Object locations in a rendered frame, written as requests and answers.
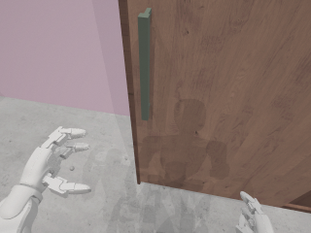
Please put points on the wardrobe door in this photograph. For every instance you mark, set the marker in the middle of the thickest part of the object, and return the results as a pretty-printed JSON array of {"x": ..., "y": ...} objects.
[
  {"x": 303, "y": 200},
  {"x": 230, "y": 97}
]

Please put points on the left robot forearm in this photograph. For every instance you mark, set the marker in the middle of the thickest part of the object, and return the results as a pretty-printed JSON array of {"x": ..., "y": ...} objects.
[{"x": 19, "y": 209}]

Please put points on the left robot hand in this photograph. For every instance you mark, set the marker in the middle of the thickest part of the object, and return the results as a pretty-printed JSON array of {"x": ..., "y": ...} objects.
[{"x": 36, "y": 172}]

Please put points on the handle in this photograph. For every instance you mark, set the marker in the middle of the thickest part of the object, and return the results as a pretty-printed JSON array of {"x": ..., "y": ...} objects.
[{"x": 144, "y": 29}]

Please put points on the right robot hand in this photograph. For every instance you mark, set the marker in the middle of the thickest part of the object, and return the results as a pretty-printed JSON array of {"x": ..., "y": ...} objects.
[{"x": 258, "y": 221}]

